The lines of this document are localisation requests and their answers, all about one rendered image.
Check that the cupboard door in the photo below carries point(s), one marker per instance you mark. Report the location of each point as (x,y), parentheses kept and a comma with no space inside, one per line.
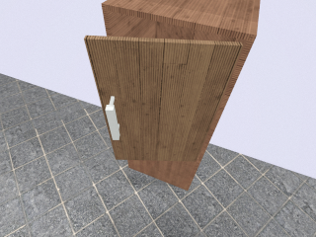
(167,92)

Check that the handle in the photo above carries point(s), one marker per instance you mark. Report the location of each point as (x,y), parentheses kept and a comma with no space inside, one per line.
(112,119)

